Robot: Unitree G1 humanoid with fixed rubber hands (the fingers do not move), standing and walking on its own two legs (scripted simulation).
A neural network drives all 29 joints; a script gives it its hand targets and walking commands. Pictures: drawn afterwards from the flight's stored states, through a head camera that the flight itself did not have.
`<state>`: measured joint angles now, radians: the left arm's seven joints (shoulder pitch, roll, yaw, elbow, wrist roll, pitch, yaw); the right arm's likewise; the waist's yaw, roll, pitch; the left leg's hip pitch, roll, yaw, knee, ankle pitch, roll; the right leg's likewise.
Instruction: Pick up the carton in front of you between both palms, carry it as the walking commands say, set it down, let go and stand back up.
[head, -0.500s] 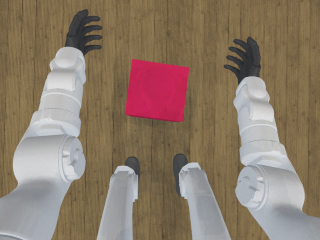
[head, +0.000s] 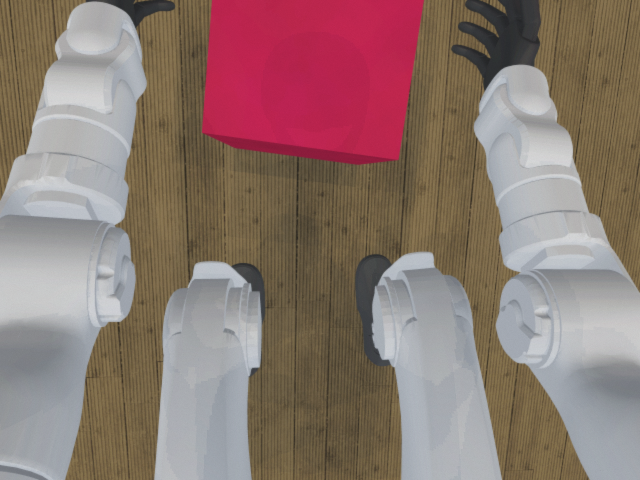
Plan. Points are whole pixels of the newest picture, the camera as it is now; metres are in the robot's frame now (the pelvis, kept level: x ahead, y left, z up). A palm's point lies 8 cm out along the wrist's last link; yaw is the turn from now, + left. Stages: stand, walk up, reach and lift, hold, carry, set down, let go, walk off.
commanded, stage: reach and lift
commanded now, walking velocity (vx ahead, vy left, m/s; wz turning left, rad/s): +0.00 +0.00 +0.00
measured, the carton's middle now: (308, 76) +0.53 +0.01 -0.30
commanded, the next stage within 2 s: none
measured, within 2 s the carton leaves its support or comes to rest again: leaves its support in 1.04 s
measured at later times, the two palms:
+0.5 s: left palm (151, 34) +0.56 +0.19 -0.23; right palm (457, 70) +0.53 -0.17 -0.23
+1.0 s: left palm (178, 34) +0.56 +0.16 -0.23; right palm (444, 62) +0.54 -0.15 -0.22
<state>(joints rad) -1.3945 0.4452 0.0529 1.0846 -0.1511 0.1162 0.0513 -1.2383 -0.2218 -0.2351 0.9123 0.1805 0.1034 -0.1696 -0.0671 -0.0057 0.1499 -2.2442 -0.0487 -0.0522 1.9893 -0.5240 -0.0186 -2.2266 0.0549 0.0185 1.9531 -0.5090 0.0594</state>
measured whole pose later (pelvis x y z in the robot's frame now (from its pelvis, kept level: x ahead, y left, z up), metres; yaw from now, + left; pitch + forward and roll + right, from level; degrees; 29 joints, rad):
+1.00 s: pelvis +0.00 +0.00 -0.06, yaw +0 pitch +37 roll -3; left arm -1.57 0.35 0.03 1.24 -0.10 0.12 0.09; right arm -1.43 -0.19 -0.30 1.08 0.10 0.11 -0.16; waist -0.03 -0.03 0.35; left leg -2.28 -0.03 -0.04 2.22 -0.58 -0.01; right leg -2.26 0.06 0.02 2.18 -0.56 0.07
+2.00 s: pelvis +0.03 +0.00 +0.15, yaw +3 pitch +37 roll -1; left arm -0.82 -0.01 0.35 0.69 0.17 0.36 0.05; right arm -0.78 0.08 -0.44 0.61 -0.15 0.33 -0.09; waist -0.02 -0.01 -0.23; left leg -1.68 -0.11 -0.10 1.54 -0.51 -0.04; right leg -1.67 0.11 0.10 1.53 -0.51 0.06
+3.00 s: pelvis +0.10 -0.01 +0.35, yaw +3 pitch -2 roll +0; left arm -0.27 -0.15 0.27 0.42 0.27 0.60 0.01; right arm -0.29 0.16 -0.29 0.43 -0.28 0.58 -0.01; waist 0.00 0.00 -0.07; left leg -0.19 -0.05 -0.14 0.46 -0.23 -0.01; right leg -0.19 0.05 0.14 0.47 -0.24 0.01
